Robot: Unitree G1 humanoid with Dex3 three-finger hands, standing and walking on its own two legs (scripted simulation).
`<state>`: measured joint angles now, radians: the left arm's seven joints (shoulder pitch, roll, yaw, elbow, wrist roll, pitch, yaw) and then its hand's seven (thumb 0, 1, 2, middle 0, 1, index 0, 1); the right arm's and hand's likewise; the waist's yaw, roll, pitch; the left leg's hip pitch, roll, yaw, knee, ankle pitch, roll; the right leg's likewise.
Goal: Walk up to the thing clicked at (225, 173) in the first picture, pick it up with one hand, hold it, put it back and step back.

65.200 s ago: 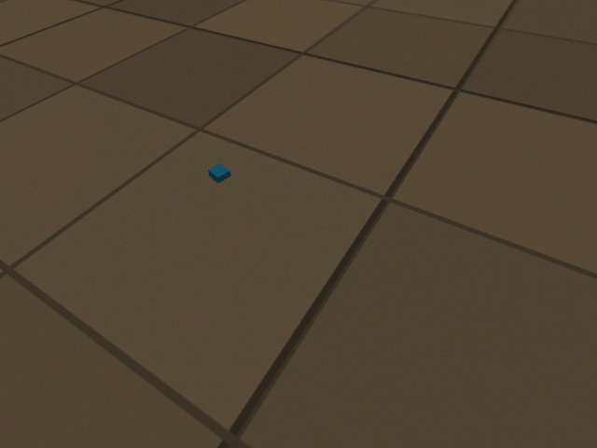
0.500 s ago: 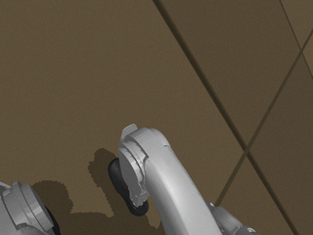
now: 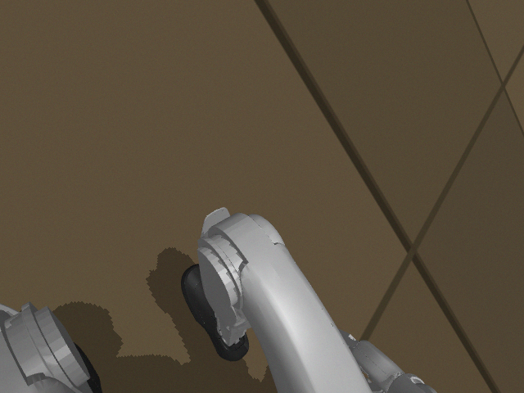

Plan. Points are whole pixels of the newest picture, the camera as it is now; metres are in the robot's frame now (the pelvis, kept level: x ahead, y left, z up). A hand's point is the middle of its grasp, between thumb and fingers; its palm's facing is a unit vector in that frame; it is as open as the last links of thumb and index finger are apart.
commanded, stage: close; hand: left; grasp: from above
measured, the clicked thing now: out of the picture +0.50 +0.37 -0.30
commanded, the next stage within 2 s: settle in 0.72 s
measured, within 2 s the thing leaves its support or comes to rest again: neither
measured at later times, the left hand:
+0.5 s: hand out of the picture +0.49 +0.36 -0.24, palm faces -0.42 -0.14 -0.90, open 8.0 cm
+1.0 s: hand out of the picture +0.49 +0.37 -0.23, palm faces -0.42 -0.15 -0.90, open 5.2 cm
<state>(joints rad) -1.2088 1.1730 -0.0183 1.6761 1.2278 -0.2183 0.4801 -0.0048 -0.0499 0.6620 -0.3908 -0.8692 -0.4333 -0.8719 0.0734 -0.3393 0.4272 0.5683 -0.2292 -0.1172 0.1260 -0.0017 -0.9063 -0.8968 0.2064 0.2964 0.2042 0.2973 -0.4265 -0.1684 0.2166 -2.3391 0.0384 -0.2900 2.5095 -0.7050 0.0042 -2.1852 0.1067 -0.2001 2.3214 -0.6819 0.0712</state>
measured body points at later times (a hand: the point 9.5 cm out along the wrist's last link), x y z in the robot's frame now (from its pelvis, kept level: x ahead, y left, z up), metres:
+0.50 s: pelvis +0.00 +0.00 +0.00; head +0.30 +0.14 +0.31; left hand +0.51 +0.37 -0.19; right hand +0.06 -0.25 -0.05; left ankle +0.06 +0.13 -0.28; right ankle +0.12 -0.12 -0.28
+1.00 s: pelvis +0.00 +0.00 +0.00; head +0.29 +0.15 +0.31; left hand +0.51 +0.37 -0.18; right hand +0.06 -0.24 -0.05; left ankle +0.06 +0.13 -0.28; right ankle +0.12 -0.12 -0.28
